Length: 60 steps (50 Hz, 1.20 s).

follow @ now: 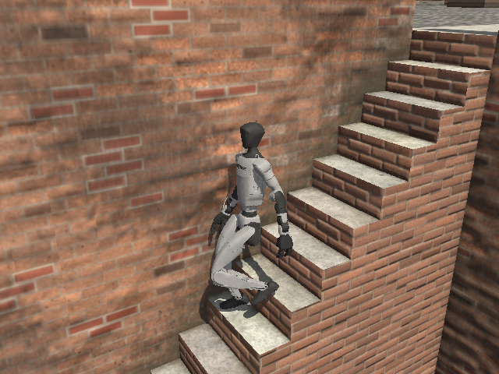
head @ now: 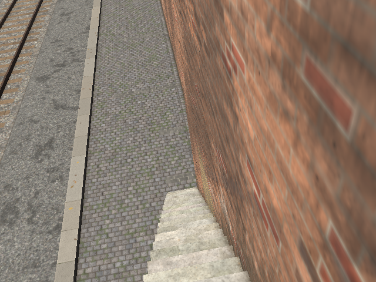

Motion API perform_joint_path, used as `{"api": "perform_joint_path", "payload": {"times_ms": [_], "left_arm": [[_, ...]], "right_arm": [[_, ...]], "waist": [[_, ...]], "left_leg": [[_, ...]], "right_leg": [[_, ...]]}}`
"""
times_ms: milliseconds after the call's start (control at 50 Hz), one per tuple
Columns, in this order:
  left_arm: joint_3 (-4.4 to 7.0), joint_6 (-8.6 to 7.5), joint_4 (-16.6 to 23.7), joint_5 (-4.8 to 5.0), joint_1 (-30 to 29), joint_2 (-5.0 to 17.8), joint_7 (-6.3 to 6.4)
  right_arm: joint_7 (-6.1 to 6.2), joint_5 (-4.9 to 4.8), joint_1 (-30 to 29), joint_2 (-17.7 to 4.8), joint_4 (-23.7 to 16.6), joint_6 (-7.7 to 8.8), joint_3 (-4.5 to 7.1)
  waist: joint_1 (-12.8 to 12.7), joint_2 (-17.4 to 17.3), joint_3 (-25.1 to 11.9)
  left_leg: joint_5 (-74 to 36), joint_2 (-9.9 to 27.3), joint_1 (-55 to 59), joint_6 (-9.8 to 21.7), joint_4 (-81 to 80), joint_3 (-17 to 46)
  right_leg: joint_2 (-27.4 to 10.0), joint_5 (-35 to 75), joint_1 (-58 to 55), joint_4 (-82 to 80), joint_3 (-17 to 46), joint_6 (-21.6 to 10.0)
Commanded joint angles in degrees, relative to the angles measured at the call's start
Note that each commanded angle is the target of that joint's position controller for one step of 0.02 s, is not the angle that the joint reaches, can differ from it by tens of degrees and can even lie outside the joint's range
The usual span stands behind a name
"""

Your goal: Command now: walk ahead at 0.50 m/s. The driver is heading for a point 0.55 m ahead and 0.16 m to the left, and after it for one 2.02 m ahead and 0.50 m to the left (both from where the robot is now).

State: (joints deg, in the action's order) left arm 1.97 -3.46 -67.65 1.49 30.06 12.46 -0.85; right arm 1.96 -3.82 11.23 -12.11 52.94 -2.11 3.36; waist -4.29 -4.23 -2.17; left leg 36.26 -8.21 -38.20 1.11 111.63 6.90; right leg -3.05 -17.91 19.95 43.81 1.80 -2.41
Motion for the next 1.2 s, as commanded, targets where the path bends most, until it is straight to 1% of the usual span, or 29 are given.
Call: {"api": "perform_joint_path", "payload": {"times_ms": [20, 60, 80, 120, 200, 300, 340, 380, 400, 420, 440, 480, 560, 620, 680, 720, 880, 940, 960, 980, 1000, 1020, 1060, 1080, 1100, 1120, 1140, 1160, 1200], "left_arm": [[0.15, -0.22, 1.49, -1.31, 1.80, 9.05, 2.59], [-2.23, 0.85, 5.71, -3.61, -7.98, 6.76, 6.18], [-1.28, 0.42, 7.08, -4.67, -9.35, 10.81, 6.57], [1.25, -0.73, 7.67, -0.57, -5.96, 12.93, 8.13], [1.31, -1.01, 8.06, 0.90, 0.22, 5.87, 8.96], [3.73, 3.59, 10.16, -2.28, -0.94, 9.61, 7.36], [2.62, 4.77, 10.07, -4.70, -3.11, 6.40, 6.56], [1.12, 4.65, 6.59, -4.83, -2.67, 0.08, 7.24], [0.56, 3.93, 8.01, -4.18, 0.70, -5.45, 6.39], [0.49, 1.71, 10.32, -0.17, 5.83, -4.20, 6.24], [0.70, -0.08, 13.42, 3.39, 3.13, -2.09, 6.42], [-0.66, 2.18, 18.01, 4.10, -15.16, 0.95, 7.40], [-0.46, 4.68, 21.18, -0.29, -13.42, 3.70, 4.64], [-0.90, 4.71, 19.76, -0.56, -13.23, 1.73, 2.99], [-0.03, 3.16, 23.33, 1.51, -28.25, 4.28, 0.04], [-1.60, 3.92, 25.95, -1.70, -33.61, 0.59, -2.67], [-0.28, 6.28, 18.94, -1.91, -22.75, 7.14, -1.22], [3.14, 6.32, 7.24, 0.19, 5.00, 12.42, -1.63], [3.06, 5.07, 3.54, -1.31, 15.57, 11.43, -1.49], [0.79, 3.76, 2.26, -2.23, 15.11, 8.97, -1.12], [-0.17, 1.43, 5.96, -1.88, 6.75, 11.37, -0.21], [-0.03, 1.32, 5.83, 0.07, 5.31, 10.35, 0.32], [0.38, 0.94, 5.38, 1.10, -0.73, 10.94, 0.54], [1.78, -0.39, 4.05, 2.49, -5.60, 14.32, 1.98], [-1.15, -1.65, 7.21, 1.68, -13.38, 7.81, 3.53], [-2.15, -1.45, 6.98, 0.10, -16.19, 5.80, 4.78], [-1.80, -1.96, 6.40, -2.08, -12.96, 8.70, 5.34], [0.09, -2.13, 5.73, -1.40, -9.21, 12.76, 5.56], [-0.72, -2.62, 6.19, 1.68, -5.73, 6.63, 7.95]], "right_arm": [[0.52, -0.78, 1.31, 0.55, -7.45, -3.52, -1.42], [0.66, 0.31, -4.08, -0.35, -10.66, -4.92, -1.39], [0.84, 0.46, -3.95, -0.66, -10.19, -4.68, -1.16], [-0.13, 1.28, -5.45, -7.61, -10.58, -3.50, 1.59], [-3.37, 2.87, -8.53, -5.18, -10.95, -2.05, 1.23], [-5.23, 0.58, -8.68, -5.56, -7.63, -0.37, 0.92], [-4.67, 1.59, 10.32, -9.33, 0.51, 0.71, 3.15], [-3.81, 4.73, 25.33, -11.67, 4.49, 3.01, 3.13], [-5.13, 6.94, 25.78, -15.02, 6.15, 4.00, 0.88], [-6.45, 4.78, 30.73, -17.08, 10.12, 3.61, 1.68], [-7.49, 2.60, 35.66, -17.39, 13.08, 3.18, 2.52], [-6.81, 6.50, 20.68, -8.05, 10.33, 3.44, -0.55], [-4.09, 9.28, 5.99, 0.40, 6.08, 5.21, -5.33], [-1.87, 7.10, 11.47, -6.27, 9.47, 6.28, -3.97], [0.65, 5.30, 23.58, -5.26, 12.80, 7.09, -3.91], [2.57, 4.35, 21.90, -2.90, 11.77, 6.32, -4.66], [-0.43, 3.73, 14.55, -5.51, 7.47, 4.94, -2.04], [-3.10, 2.82, 10.10, -7.82, 8.97, 5.81, -0.22], [-2.92, 1.17, 5.12, -8.35, 7.17, 6.34, 1.11], [-2.01, 2.57, 8.15, -3.79, 6.26, 5.90, 0.34], [-1.22, 1.17, 22.57, -1.14, 5.42, 5.71, 0.83], [-0.62, 3.01, 20.95, -3.66, 2.89, 4.89, 0.85], [-0.79, 0.90, 14.86, -5.87, -2.91, 4.34, 1.65], [0.30, -0.58, 9.83, -5.79, -6.46, 3.00, 1.32], [0.86, 0.18, 4.90, -8.52, -9.31, 1.33, 1.17], [1.05, 1.19, 2.24, -4.49, -10.83, 0.71, -0.15], [0.65, 2.34, 4.42, -2.89, -8.38, 0.74, -0.12], [-0.77, 2.84, 6.05, -4.73, -8.53, 1.47, 0.66], [-3.64, 3.94, 2.16, -7.19, -8.88, 1.91, 1.25]], "waist": [[5.00, 6.81, 9.91], [6.05, 7.06, 8.26], [5.52, 11.77, 9.60], [3.85, 12.95, 12.36], [0.12, 13.27, 12.35], [-4.45, 16.94, 9.82], [4.11, 16.69, 2.39], [14.83, -1.93, 5.32], [9.11, -22.34, 5.72], [5.99, -28.52, -2.09], [7.36, -22.40, -7.08], [7.09, -3.06, 1.86], [-0.07, 0.11, 5.64], [-0.47, -5.10, 0.73], [7.28, -7.59, 9.61], [7.70, -4.56, 12.08], [5.56, -0.24, 9.87], [-6.57, 2.16, -0.18], [-13.45, 11.57, 1.85], [-9.76, 20.17, 3.52], [2.73, 30.61, 3.06], [1.92, 21.94, -0.49], [5.80, 6.03, -1.07], [6.78, 15.00, 4.04], [8.07, 4.08, 9.24], [8.41, 3.02, 9.62], [8.01, 3.99, 6.53], [7.77, 5.54, 2.96], [5.89, 5.97, 4.77]], "left_leg": [[-17.87, 7.76, -21.60, -3.36, -10.61, 11.51], [-30.13, 8.62, -2.50, -9.44, -27.56, 8.32], [-33.34, 7.90, 5.26, -10.66, -23.23, 5.74], [-45.42, 7.76, -2.38, -10.19, -35.08, 11.04], [-57.39, 11.72, -4.08, -8.70, -59.13, 6.54], [-46.84, 9.75, 21.42, -6.08, -81.13, -6.85], [-46.73, 10.12, 36.56, -4.16, -83.39, -9.65], [-61.94, 19.10, 43.30, -1.96, -96.44, -2.90], [-110.98, 20.49, 54.40, -6.93, -65.28, -5.66], [-125.41, 25.08, 57.87, -6.32, -62.83, 3.26], [-86.17, 30.63, 54.23, -0.49, -73.42, 17.61], [-40.98, 32.12, 37.36, 6.41, -86.94, 23.41], [-36.66, 28.33, 22.74, 6.99, -82.66, 16.76], [-48.62, 24.40, 21.82, 7.26, -86.03, 12.08], [-41.14, 23.95, 39.34, 5.28, -84.25, 11.64], [-30.40, 19.17, 29.25, 3.71, -86.30, 4.66], [-19.98, 12.64, 26.63, 5.00, -62.86, -1.74], [-35.89, 8.62, 24.88, 1.35, -27.86, 0.50], [-18.52, -0.45, 16.56, -2.91, 2.46, -0.38], [15.14, -4.80, 5.37, -3.39, 15.28, 1.48], [14.43, -3.82, -9.10, -3.03, 8.43, 6.95], [9.43, -1.02, -13.39, -4.18, 2.21, 7.58], [-12.62, 4.52, -11.88, -2.57, -6.85, 5.04], [-15.40, 8.47, -16.15, -3.08, -11.82, 8.31], [-28.08, 10.43, -7.54, -6.01, -28.37, 13.02], [-30.63, 11.89, -0.77, -7.01, -43.41, 10.63], [-37.00, 9.10, 5.89, -7.20, -39.16, 6.32], [-47.44, 7.44, 3.81, -6.33, -43.21, 3.03], [-69.40, 9.34, 2.19, -4.25, -63.18, 6.21]], "right_leg": [[-25.81, 25.92, -0.73, -13.94, 33.69, -11.96], [-18.84, 4.12, 14.98, -17.24, 26.33, -12.70], [-19.35, -4.65, 22.36, -20.07, 28.04, -12.95], [-16.99, -17.33, 15.25, -9.80, 24.37, -9.57], [-11.13, -20.69, 7.36, 1.71, 15.68, -6.06], [-9.27, -18.97, 15.32, 9.31, 4.76, -5.45], [-6.19, -16.25, 14.92, 25.61, 1.51, -1.93], [6.44, -35.64, 24.80, 75.40, 1.52, 5.55], [11.99, -42.74, 50.56, 96.43, 7.64, 5.98], [9.76, -36.78, 55.60, 98.39, 7.68, 6.26], [7.97, -30.26, 56.01, 92.15, 6.52, 4.82], [3.04, -13.34, 55.17, 78.11, 6.49, 2.16], [3.03, 11.83, 48.93, 48.84, 12.30, 3.05], [3.08, 28.35, 31.46, 33.11, 7.02, 3.56], [4.89, 38.38, 45.02, 9.57, 11.99, 0.28], [3.82, 50.42, 29.46, -4.15, 3.99, 1.70], [-0.50, 48.17, 3.33, -16.96, 0.51, 2.62], [-1.49, 48.51, -19.78, -19.37, -4.42, 1.50], [-5.25, 50.82, -25.31, -26.16, -1.74, -1.83], [-9.43, 66.02, -29.80, -24.58, 0.24, -2.59], [-13.42, 97.55, -38.28, -3.68, 6.64, -8.15], [-13.62, 89.72, -40.94, -3.70, 8.10, -11.02], [-15.90, 56.50, -26.00, -9.78, 12.66, -12.32], [-24.55, 44.39, -16.86, -13.37, 25.73, -17.18], [-22.08, 41.46, 2.72, -14.23, 20.87, -15.27], [-18.40, 41.72, 9.06, -11.35, 16.54, -13.23], [-16.56, 48.92, 10.46, -6.91, 13.52, -14.09], [-13.90, 38.60, 5.67, -0.55, 11.45, -12.70], [-8.53, 11.49, 4.97, 5.93, 5.40, -5.56]]}}
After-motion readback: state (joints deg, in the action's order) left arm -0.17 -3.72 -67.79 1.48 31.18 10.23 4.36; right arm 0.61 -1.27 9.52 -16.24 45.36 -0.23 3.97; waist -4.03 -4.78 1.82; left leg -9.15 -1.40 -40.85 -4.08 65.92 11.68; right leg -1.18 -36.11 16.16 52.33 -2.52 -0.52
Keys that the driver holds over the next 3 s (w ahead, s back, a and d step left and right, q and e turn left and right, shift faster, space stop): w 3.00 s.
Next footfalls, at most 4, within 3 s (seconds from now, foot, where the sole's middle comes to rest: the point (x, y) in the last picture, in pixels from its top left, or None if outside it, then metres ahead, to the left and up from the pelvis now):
0.38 left None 0.20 0.30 -0.97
0.96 right None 0.49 0.07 -1.19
1.38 left None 0.71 0.36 -1.40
1.78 right None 0.94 0.11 -1.61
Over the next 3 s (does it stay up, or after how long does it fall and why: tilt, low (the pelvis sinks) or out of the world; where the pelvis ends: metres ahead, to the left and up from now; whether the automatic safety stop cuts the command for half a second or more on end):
stays up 1.39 0.38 -1.31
